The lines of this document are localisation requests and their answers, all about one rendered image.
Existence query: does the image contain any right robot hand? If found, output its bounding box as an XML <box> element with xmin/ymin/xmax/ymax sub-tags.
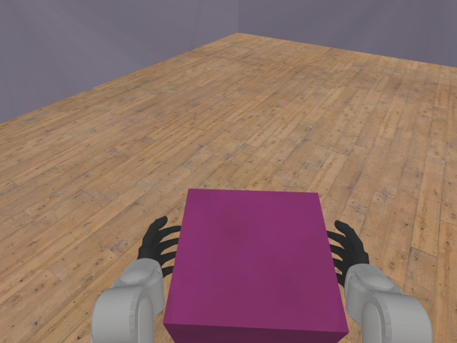
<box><xmin>326</xmin><ymin>220</ymin><xmax>369</xmax><ymax>288</ymax></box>

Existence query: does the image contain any robot left forearm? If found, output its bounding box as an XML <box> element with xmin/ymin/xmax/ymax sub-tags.
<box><xmin>90</xmin><ymin>258</ymin><xmax>165</xmax><ymax>343</ymax></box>

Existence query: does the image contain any robot right forearm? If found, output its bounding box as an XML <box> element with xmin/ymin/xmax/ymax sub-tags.
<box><xmin>344</xmin><ymin>264</ymin><xmax>433</xmax><ymax>343</ymax></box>

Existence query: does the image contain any left robot hand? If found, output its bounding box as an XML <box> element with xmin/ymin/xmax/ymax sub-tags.
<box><xmin>137</xmin><ymin>216</ymin><xmax>181</xmax><ymax>278</ymax></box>

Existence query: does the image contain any carton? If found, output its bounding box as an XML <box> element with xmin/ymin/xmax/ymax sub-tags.
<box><xmin>163</xmin><ymin>189</ymin><xmax>349</xmax><ymax>343</ymax></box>

